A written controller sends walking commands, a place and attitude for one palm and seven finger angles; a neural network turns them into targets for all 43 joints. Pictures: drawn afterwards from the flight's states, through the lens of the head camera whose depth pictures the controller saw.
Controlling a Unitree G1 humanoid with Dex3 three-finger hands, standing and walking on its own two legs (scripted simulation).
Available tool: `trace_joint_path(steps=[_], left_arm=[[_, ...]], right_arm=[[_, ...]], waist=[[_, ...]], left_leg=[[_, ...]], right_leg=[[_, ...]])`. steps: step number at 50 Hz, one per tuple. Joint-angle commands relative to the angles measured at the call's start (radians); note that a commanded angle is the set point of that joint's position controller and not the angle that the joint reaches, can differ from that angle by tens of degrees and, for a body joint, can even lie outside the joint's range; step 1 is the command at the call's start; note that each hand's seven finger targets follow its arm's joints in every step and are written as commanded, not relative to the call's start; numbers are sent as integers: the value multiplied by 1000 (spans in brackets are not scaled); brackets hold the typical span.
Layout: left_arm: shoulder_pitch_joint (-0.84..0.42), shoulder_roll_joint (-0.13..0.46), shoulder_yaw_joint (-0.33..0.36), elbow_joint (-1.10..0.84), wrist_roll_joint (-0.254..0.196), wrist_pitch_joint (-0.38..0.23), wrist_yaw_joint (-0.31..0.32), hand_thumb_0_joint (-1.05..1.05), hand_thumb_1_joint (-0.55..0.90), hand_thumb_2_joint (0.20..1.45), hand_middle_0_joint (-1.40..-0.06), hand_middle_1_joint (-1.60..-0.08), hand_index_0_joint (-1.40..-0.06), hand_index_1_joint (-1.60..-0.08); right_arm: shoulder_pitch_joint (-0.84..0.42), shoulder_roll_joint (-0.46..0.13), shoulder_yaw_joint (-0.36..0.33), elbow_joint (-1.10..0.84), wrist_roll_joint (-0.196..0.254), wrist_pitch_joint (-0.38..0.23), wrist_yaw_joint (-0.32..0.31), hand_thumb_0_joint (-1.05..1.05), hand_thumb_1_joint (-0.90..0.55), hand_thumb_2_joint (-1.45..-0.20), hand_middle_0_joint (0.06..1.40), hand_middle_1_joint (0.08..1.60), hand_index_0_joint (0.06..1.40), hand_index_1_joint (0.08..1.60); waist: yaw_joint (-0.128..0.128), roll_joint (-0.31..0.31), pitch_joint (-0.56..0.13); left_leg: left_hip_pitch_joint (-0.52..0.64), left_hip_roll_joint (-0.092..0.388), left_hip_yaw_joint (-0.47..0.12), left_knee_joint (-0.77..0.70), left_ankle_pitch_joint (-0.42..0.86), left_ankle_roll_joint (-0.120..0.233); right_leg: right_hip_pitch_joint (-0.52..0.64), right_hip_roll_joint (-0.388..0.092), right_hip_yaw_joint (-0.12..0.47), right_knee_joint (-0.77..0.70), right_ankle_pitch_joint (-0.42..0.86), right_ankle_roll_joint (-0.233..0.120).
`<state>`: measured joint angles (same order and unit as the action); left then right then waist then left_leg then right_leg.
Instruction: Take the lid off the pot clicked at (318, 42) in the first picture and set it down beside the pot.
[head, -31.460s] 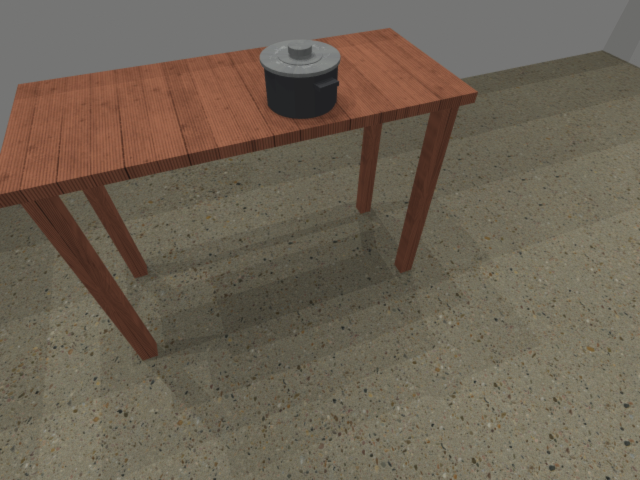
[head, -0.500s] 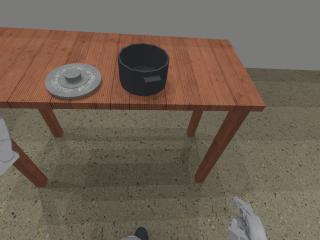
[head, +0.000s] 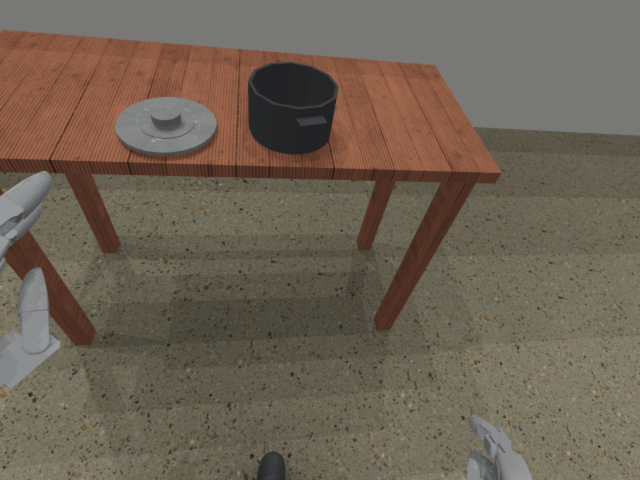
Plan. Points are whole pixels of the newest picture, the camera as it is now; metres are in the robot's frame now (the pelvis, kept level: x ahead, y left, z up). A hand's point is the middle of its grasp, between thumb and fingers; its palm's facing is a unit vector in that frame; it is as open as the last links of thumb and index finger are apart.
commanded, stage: stop stepping back and stand still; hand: left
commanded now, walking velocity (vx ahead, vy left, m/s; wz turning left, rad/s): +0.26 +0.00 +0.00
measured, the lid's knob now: (165, 115) +0.71 +0.33 +0.02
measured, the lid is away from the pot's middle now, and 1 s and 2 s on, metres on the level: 0.24 0.24 0.24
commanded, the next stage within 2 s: let the arm hang, fingers relaxed in 0.52 s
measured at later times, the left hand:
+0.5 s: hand out of the picture +0.10 +0.24 +0.20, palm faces +0.36 -0.76 -0.54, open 7.4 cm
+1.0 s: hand out of the picture +0.04 +0.20 -0.19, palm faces +0.23 -0.96 -0.15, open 6.8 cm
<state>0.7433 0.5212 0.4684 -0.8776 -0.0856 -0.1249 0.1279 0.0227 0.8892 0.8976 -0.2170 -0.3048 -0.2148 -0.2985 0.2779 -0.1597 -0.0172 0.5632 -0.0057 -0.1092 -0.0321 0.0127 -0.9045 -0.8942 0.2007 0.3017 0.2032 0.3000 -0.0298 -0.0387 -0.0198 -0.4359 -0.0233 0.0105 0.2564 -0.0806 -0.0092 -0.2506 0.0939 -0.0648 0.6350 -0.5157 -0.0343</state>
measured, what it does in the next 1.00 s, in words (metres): steps on the spot: right foot, then left foot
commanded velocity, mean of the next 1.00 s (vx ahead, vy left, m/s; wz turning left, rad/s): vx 0.10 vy -0.03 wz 0.00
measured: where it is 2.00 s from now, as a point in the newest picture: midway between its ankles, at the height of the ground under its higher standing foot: outside the picture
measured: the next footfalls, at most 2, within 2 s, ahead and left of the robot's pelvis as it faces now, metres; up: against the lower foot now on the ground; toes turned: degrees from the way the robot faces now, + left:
right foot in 0.06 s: -0.06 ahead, -0.10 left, +0.00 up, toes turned -2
left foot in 0.28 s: -0.10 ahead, +0.21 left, +0.00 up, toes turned +5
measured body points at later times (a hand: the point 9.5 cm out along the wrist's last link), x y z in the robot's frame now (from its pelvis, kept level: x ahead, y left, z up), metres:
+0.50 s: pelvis -0.07 +0.02 -0.03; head -0.05 +0.04 +0.42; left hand +0.07 +0.28 +0.23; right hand +0.09 -0.18 -0.11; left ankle -0.14 +0.18 -0.72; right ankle -0.05 -0.05 -0.75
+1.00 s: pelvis -0.02 +0.02 -0.03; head +0.03 +0.04 +0.42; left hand +0.03 +0.25 -0.17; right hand +0.05 -0.22 -0.17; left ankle -0.06 +0.12 -0.73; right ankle -0.02 -0.09 -0.75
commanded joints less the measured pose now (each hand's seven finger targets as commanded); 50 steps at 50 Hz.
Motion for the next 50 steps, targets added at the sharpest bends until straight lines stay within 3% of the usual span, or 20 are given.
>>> trace_joint_path(steps=[1, 4, 8, 11, 14, 15, 17, 19, 21, 23, 26, 30, 31, 33, 35, 40, 42, 44, 47, 50], left_arm=[[-119, 154, 141, -213, 22, -80, 40, 0, 900, 900, -200, -300, -200, -300], [-365, 176, 199, 92, -11, -47, 39, 0, 900, 900, -200, -300, -200, -300], [-457, 58, 48, 279, 4, -63, -4, 0, 900, 900, -200, -300, -200, -300], [-444, 2, -30, 232, 10, -88, 12, 0, 900, 900, -200, -300, -200, -300], [-411, 47, -5, -74, 1, -142, 17, 0, 900, 900, -200, -300, -200, -300], [-385, 101, 59, -139, -1, -154, 15, 0, 900, 900, -200, -300, -200, -300], [-263, 171, 142, -211, 0, -145, 18, 0, 900, 900, -200, -300, -200, -300], [-183, 148, 146, -247, 10, -137, 28, 0, 900, 900, -200, -300, -200, -300], [-97, 152, 170, -184, 11, -122, 48, 0, 900, 900, -200, -300, -200, -300], [-178, 165, 170, -138, 3, -118, 52, 0, 900, 900, -200, -300, -200, -300], [-203, 116, 186, 38, 8, -135, 50, 0, 900, 900, -200, -300, -200, -300], [-282, 37, 100, 220, 14, -121, 40, 0, 900, 900, -200, -300, -200, -300], [-360, -227, -318, 865, 151, 53, -87, 0, 900, 900, -200, -300, -200, -300], [-325, -288, -333, 914, 130, 137, -128, 0, 900, 900, -200, -300, -200, -300], [-415, -251, -332, 936, 124, 126, -134, 0, 900, 900, -200, -300, -200, -300], [-421, -217, -363, 1312, 111, 131, -145, 0, 900, 900, -200, -300, -200, -300], [-379, -65, -355, 1433, 109, 110, -121, 0, 900, 900, -200, -300, -200, -300], [-465, -70, -391, 1516, 106, 105, -120, 0, 900, 900, -200, -300, -200, -300], [-520, -162, -381, 1614, 109, 100, -97, 0, 900, 900, -200, -300, -200, -300], [-495, -227, -387, 1658, 92, 100, -90, 0, 900, 900, -200, -300, -200, -300]], right_arm=[[-86, -150, -66, -74, 11, -27, -24, 0, -900, -900, 200, 300, 200, 300], [-134, -143, -39, -61, 26, 28, -13, 0, -900, -900, 200, 300, 200, 300], [-247, -168, -44, -113, 50, 29, -54, 0, -900, -900, 200, 300, 200, 300], [-201, -139, -14, -102, 45, -18, -64, 0, -900, -900, 200, 300, 200, 300], [-165, -159, -22, -173, 33, -51, -43, 0, -900, -900, 200, 300, 200, 300], [-173, -167, -38, -175, 33, -58, -31, 0, -900, -900, 200, 300, 200, 300], [-153, -160, -41, -151, 17, -75, -6, 0, -900, -900, 200, 300, 200, 300], [-180, -146, -28, -156, 22, -69, 4, 0, -900, -900, 200, 300, 200, 300], [-170, -143, -28, -150, 25, -54, 0, 0, -900, -900, 200, 300, 200, 300], [-195, -141, -48, -140, 36, -30, -5, 0, -900, -900, 200, 300, 200, 300], [-140, -140, -42, -82, 20, -9, -11, 0, -900, -900, 200, 300, 200, 300], [-159, -133, -22, -79, 40, 16, -23, 0, -900, -900, 200, 300, 200, 300], [-17, -228, -73, 156, 18, -16, 75, 0, -900, -900, 200, 300, 200, 300], [29, -242, -72, 118, -11, 52, 57, 0, -900, -900, 200, 300, 200, 300], [20, -300, -82, 45, -30, 46, 34, 0, -900, -900, 200, 300, 200, 300], [-115, -248, -44, 83, -53, 77, 12, 0, -900, -900, 200, 300, 200, 300], [-98, -147, -36, 90, -16, 89, 11, 0, -900, -900, 200, 300, 200, 300], [-18, -145, -44, 149, -3, 94, 28, 0, -900, -900, 200, 300, 200, 300], [-6, -134, -53, 204, -10, 104, 20, 0, -900, -900, 200, 300, 200, 300], [90, -99, -48, 269, -6, 97, 20, 0, -900, -900, 200, 300, 200, 300]], waist=[[24, -160, -146], [-47, -132, -74], [0, -21, 190], [4, 89, 99], [-8, 276, -1], [2, 155, -39], [2, 229, -32], [36, 354, -49], [57, 218, -114], [34, -182, -136], [2, 31, -27], [-5, -150, 3], [-98, -24, 53], [-80, 308, 86], [-58, 75, 34], [76, 34, -50], [73, -270, -55], [7, 88, -67], [-14, -126, -21], [-20, 85, -109]], left_leg=[[244, -34, 21, 712, -365, -74], [-22, 38, -143, 1270, -280, -6], [-38, 122, -41, 702, -387, 30], [145, 42, 104, 155, -364, 52], [464, 356, -425, 60, -89, 207], [492, 388, -405, 56, 26, 218], [342, 383, -394, 70, 81, 213], [197, 313, -156, 143, 8, 141], [-23, 166, 26, 421, -174, 70], [-214, 11, 47, 856, -504, 21], [-142, 98, -65, 868, -431, 23], [181, 82, 54, 430, -286, 35], [129, 149, 32, 442, -258, 26], [111, 339, -444, 111, -226, 160], [44, 451, -655, 53, -219, 295], [-118, 189, -173, 296, -28, 94], [-222, -18, 11, 654, -457, -10], [-62, 28, 6, 714, -480, -7], [-53, 62, -24, 679, -405, 11], [242, 99, -67, 235, 78, 41]], right_leg=[[-117, -318, 156, -463, 252, -131], [-321, -497, 240, -417, 156, -198], [-293, -391, 260, -425, -145, -130], [-89, -266, 101, -226, -24, -83], [-418, -74, -2, 243, -9, 32], [-446, -76, 39, 290, -12, 34], [-332, -122, 56, 206, -20, 30], [-80, -115, 28, 27, 87, 21], [275, -92, 66, -136, 170, -3], [278, -409, 635, -365, 138, -143], [32, -421, 557, -382, 75, -200], [-138, -317, 200, -332, 115, -108], [-254, -348, -46, -86, 291, -60], [-474, -85, -29, 408, -98, 37], [-464, -142, 189, 613, -30, 37], [45, -101, 79, 66, 120, 52], [95, -413, 617, -283, 405, -77], [19, -401, 500, -287, 362, -158], [21, -336, 442, -239, 617, -164], [41, -223, 229, -52, 744, -58]])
